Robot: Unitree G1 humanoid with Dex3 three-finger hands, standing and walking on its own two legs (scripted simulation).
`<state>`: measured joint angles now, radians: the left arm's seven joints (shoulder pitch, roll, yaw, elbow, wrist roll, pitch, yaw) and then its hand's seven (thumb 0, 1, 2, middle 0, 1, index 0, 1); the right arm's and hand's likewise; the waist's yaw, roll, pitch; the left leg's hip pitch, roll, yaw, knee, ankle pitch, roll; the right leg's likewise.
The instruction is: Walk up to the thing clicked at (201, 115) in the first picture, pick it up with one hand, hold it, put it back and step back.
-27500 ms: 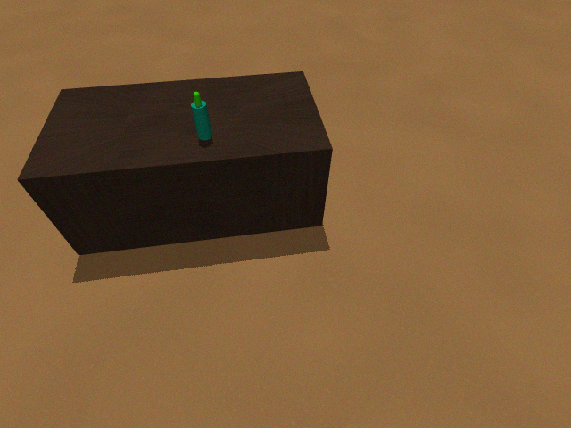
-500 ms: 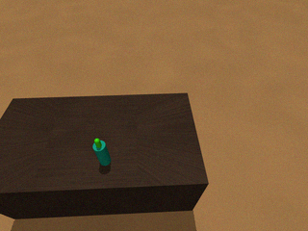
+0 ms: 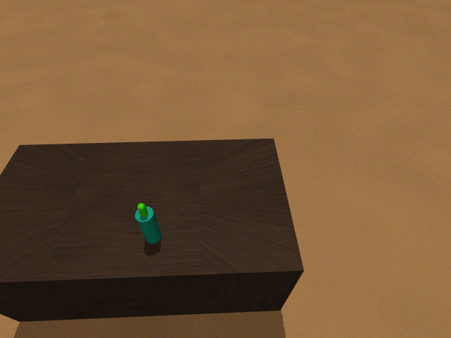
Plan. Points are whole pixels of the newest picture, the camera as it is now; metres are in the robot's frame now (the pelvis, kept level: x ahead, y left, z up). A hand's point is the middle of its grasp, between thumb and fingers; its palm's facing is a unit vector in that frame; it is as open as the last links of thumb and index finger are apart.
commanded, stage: stand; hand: left
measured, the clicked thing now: (147, 221) +0.47 +0.24 -0.24
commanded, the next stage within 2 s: step back in 0.12 s
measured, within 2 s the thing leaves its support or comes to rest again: neither
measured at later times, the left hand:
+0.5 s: hand out of the picture -0.03 +0.24 -0.16, palm faces -0.01 -0.90 -0.44, open 7.3 cm
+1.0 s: hand out of the picture -0.10 +0.28 -0.17, palm faces +0.12 -0.92 -0.36, open 7.3 cm
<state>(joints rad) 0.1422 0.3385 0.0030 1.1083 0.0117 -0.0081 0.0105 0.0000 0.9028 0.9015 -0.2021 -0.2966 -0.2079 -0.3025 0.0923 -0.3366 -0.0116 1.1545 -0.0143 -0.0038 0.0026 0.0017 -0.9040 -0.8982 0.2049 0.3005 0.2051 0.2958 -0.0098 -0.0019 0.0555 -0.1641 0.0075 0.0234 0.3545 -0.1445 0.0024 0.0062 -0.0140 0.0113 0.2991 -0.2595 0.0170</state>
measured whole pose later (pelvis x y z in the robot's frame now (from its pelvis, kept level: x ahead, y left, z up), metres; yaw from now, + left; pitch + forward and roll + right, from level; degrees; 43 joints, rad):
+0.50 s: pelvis -0.08 -0.04 -0.02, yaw +1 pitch -1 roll +1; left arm 0.17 0.34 0.06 0.96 0.03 0.05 0.00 0.00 0.90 0.90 -0.20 -0.30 -0.21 -0.30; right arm 0.04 -0.41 -0.07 0.95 0.00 0.07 -0.02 0.00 -0.91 -0.90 0.20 0.30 0.20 0.30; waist 0.02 0.07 0.19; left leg -0.52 -0.11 -0.12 1.01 -0.49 0.02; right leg -0.26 0.00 -0.01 0.64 -0.36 -0.04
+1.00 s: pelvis -0.19 +0.00 -0.01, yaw +5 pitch -2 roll -2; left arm 0.13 0.39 0.08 0.85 0.00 0.06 0.03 0.00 0.90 0.90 -0.20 -0.30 -0.21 -0.30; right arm 0.11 -0.36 -0.04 0.88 -0.04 0.05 0.00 0.00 -0.90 -0.90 0.21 0.30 0.21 0.30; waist 0.01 -0.01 0.15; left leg -0.31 -0.01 -0.01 0.60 -0.25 0.05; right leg -0.47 0.11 0.13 1.22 -0.52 -0.02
